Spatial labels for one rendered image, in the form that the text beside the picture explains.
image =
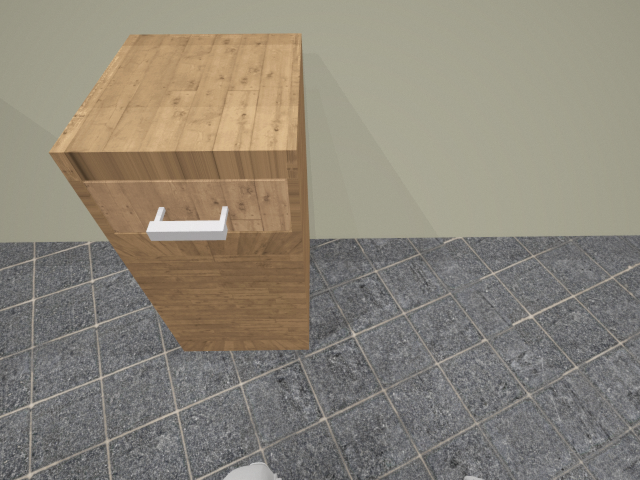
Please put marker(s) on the drawer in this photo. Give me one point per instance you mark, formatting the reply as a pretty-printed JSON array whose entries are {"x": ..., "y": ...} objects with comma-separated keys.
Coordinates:
[{"x": 254, "y": 204}]

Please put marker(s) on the cabinet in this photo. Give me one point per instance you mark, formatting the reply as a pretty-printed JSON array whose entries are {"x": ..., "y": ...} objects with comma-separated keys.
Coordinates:
[{"x": 205, "y": 106}]

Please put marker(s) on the handle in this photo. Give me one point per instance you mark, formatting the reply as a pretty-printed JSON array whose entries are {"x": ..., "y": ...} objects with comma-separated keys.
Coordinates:
[{"x": 159, "y": 230}]

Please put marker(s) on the robot left shin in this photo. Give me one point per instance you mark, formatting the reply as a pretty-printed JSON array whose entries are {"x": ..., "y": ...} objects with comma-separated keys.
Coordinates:
[{"x": 260, "y": 463}]

